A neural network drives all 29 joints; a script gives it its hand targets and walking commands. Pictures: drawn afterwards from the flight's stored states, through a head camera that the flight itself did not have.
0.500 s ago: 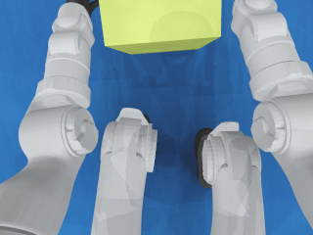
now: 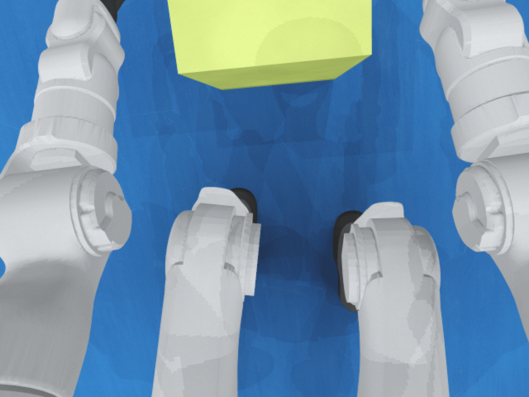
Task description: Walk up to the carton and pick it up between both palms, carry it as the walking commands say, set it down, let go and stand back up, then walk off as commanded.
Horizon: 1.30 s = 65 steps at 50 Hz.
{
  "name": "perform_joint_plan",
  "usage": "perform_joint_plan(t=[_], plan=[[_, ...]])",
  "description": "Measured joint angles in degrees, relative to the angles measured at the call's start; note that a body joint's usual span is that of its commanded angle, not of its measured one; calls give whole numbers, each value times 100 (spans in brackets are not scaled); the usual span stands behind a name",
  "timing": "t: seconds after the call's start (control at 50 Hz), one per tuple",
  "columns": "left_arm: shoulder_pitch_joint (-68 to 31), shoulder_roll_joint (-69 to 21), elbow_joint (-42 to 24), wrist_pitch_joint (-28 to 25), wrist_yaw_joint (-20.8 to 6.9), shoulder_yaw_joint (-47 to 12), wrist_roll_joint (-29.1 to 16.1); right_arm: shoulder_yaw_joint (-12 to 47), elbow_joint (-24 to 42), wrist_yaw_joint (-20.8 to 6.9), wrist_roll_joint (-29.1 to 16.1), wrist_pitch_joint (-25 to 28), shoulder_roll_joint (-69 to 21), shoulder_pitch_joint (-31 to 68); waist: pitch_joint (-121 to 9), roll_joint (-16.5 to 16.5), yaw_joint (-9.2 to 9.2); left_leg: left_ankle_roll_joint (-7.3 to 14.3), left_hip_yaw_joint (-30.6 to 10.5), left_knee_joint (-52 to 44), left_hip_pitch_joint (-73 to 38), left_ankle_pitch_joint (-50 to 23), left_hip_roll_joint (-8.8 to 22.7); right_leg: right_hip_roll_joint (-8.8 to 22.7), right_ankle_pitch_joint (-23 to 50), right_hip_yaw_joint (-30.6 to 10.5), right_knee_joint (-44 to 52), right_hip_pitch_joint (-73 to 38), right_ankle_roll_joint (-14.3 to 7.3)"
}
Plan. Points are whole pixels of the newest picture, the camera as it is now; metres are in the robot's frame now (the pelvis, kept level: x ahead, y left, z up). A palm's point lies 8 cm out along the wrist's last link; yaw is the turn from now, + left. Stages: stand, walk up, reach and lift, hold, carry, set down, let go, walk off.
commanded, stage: set down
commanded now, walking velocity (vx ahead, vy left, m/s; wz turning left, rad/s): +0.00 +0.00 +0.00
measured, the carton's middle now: out of the picture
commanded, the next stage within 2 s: let go in 1.20 s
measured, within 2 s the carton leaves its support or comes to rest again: neither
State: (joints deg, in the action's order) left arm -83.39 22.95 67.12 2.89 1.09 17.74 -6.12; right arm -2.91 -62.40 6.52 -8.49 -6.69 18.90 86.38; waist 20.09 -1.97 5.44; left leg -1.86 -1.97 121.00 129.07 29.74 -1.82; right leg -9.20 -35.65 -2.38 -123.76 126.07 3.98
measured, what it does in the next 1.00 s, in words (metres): rises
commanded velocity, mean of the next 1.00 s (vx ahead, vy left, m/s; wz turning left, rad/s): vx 0.00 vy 0.00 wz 0.00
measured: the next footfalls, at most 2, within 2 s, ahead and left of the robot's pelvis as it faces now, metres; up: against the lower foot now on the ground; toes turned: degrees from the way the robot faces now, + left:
none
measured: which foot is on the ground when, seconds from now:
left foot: down 0.00-1.00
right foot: down 0.00-1.00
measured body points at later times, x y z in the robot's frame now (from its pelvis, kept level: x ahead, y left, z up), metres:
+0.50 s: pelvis +0.00 +0.01 +0.09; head +0.33 +0.04 +0.39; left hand +0.55 +0.28 -0.01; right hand +0.61 -0.10 +0.00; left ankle +0.12 +0.13 -0.35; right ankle +0.10 -0.12 -0.35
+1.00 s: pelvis +0.04 +0.00 +0.22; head +0.34 +0.04 +0.56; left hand +0.54 +0.30 +0.14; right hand +0.60 -0.09 +0.14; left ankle +0.12 +0.13 -0.35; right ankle +0.10 -0.12 -0.35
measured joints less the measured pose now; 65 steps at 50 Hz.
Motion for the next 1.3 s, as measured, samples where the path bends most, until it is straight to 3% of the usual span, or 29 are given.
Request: perform_joint_plan(t=[0.06,0.22,0.38,0.48,0.6,0.74,0.84,0.98,1.14,1.3], plan=[[-152,-17,-519,80,87,-158,-86,58,494,89,-158,-56,182,148,428,39,16,6,-25,-57,-289,-54,-45,48,18,25,64,-324,-1],[-324,201,-1028,561,254,-338,-108,-40,855,232,-293,-535,227,239,1011,40,99,-35,-126,-400,-1114,-113,-151,181,30,112,412,-1197,-95],[106,114,-1175,849,208,-535,-292,-571,849,194,254,-686,20,-110,64,89,-11,-26,-218,-1089,-1304,-225,-259,337,92,163,1142,-1461,-140],[216,-107,-688,870,147,-305,171,-756,271,-72,294,-679,74,-208,-1088,103,-41,23,-248,-1500,-1138,-230,-174,286,192,156,1650,-1292,-125],[774,-520,-543,729,-9,341,789,-893,187,-329,584,-544,-153,-747,-1887,91,72,102,-37,-2207,-1395,-245,-45,228,296,-101,2290,-1430,-96],[1230,-474,-1315,615,-142,389,484,-1025,1053,-54,967,-494,-459,-1318,-2068,-5,-17,52,-42,-3099,-1771,-528,-112,346,529,-143,3068,-1753,-174],[1429,-317,-1423,806,-170,303,443,-978,1287,8,745,-701,-439,-1558,-2180,-65,-94,24,-167,-3620,-2179,-644,-102,368,678,-53,3663,-2192,-223],[1795,-408,-1781,890,-267,217,571,-1076,1347,-204,693,-702,-581,-1696,-2335,-18,-102,46,-216,-4649,-2978,-930,-112,448,979,-63,4727,-3007,-236],[2035,-781,-1632,718,-312,478,950,-1575,1248,-353,1204,-456,-718,-2148,-2509,36,-103,115,-191,-5904,-4007,-1320,-76,504,1418,-157,6024,-4029,-207],[2064,-1015,-1352,575,-364,792,1388,-1619,845,-635,1459,-338,-699,-2076,-2451,5,-108,155,-94,-6603,-4439,-1581,-45,526,1700,-286,6686,-4410,-178]])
